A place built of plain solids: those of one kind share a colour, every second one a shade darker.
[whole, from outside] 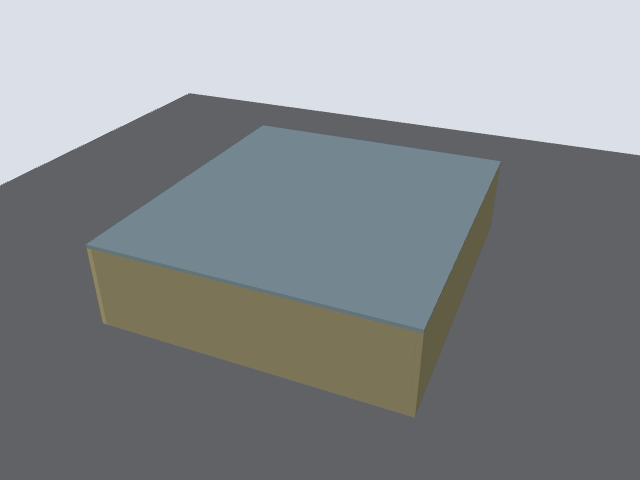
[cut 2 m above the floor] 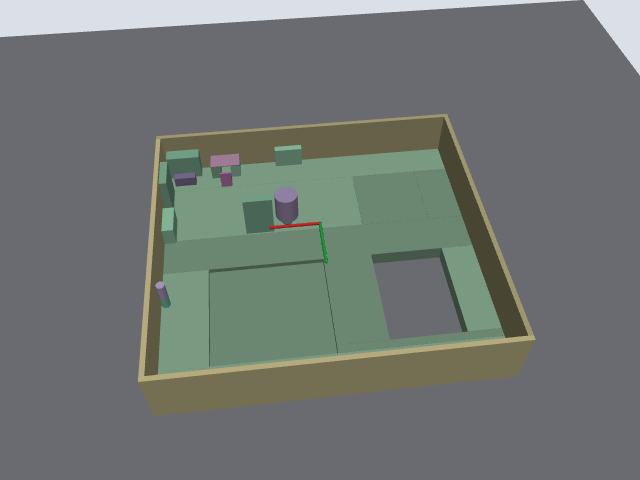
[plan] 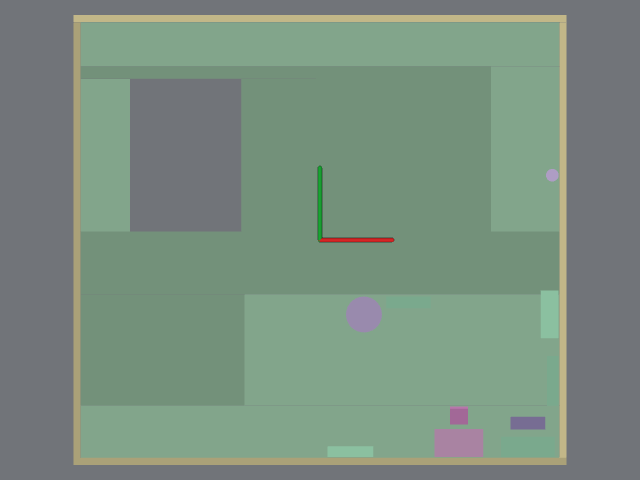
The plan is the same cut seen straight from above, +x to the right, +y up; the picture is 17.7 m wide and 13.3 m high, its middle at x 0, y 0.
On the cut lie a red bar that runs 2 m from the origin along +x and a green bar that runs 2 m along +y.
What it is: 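A home; one open living floor with 3 sunken areas, their rims bare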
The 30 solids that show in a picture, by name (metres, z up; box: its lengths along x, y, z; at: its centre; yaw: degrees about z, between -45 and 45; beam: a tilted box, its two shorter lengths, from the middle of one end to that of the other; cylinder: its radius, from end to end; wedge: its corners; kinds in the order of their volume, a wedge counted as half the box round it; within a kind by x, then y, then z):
{
 "floor_1": {"box": [1.37, 4.23, 0.7], "at": [-5.95, 2.35, 0.3]},
 "floor_2": {"box": [1.54, 3.08, 0.7], "at": [-5.86, -3.04, 0.3]},
 "floor_3": {"box": [3.0, 3.08, 0.7], "at": [-3.59, -3.04, 0.3]},
 "floor_4": {"box": [6.52, 0.35, 0.7], "at": [-3.37, 4.64, 0.3]},
 "floor_5": {"box": [2.07, 4.23, 0.7], "at": [-1.15, 2.35, 0.3]},
 "floor_6": {"box": [13.26, 1.45, 0.7], "at": [0.0, -5.31, 0.3]},
 "floor_7": {"box": [13.26, 1.74, 0.7], "at": [0.0, -0.63, 0.3]},
 "floor_8": {"box": [13.26, 1.22, 0.7], "at": [0.0, 5.42, 0.3]},
 "floor_9": {"box": [8.72, 3.08, 0.7], "at": [2.27, -3.04, 0.3]},
 "floor_10": {"box": [4.85, 4.58, 0.49], "at": [2.31, 2.52, 0.2]},
 "floor_11": {"box": [1.89, 4.58, 0.7], "at": [5.68, 2.52, 0.3]},
 "wall_1": {"box": [0.2, 12.07, 3.44], "at": [-6.73, 0.0, 1.67]},
 "wall_2": {"box": [13.66, 0.2, 3.44], "at": [0.0, -6.13, 1.67]},
 "wall_3": {"box": [13.66, 0.2, 3.44], "at": [0.0, 6.14, 1.67]},
 "wall_4": {"box": [0.2, 12.07, 3.44], "at": [6.73, 0.0, 1.67]},
 "roof_1": {"box": [13.66, 12.47, 0.16], "at": [0.0, 0.0, 3.47]},
 "case_1": {"box": [1.27, 0.3, 0.98], "at": [0.84, -5.86, 1.15]},
 "case_2": {"box": [1.23, 0.33, 2.12], "at": [2.45, -1.73, 1.71]},
 "case_3": {"box": [0.44, 0.78, 0.7], "at": [3.39, -5.62, 1.0]},
 "case_4": {"box": [0.44, 0.78, 0.7], "at": [4.3, -5.62, 1.0]},
 "case_5": {"box": [1.49, 0.56, 1.22], "at": [5.76, -5.73, 1.27]},
 "case_6": {"box": [0.49, 1.33, 0.86], "at": [6.37, -2.06, 1.08]},
 "case_7": {"box": [0.32, 1.38, 1.88], "at": [6.45, -3.9, 1.59]},
 "bush_1": {"cylinder": 0.5, "from": [1.22, -2.06, 1.15], "to": [1.22, -2.06, 2.41]},
 "bush_2": {"cylinder": 0.18, "from": [6.44, 1.79, 1.23], "to": [6.44, 1.79, 1.97]},
 "bench_1": {"box": [0.97, 0.36, 0.48], "at": [5.76, -5.07, 0.89]},
 "chair_1": {"box": [0.5, 0.44, 0.46], "at": [3.85, -4.89, 0.88]},
 "chair_2": {"box": [0.5, 0.06, 0.84], "at": [3.85, -4.64, 1.07]},
 "pot_1": {"cylinder": 0.18, "from": [6.44, 1.79, 0.65], "to": [6.44, 1.79, 1.23]},
 "table_1": {"box": [1.35, 0.78, 0.04], "at": [3.85, -5.62, 1.37]}
}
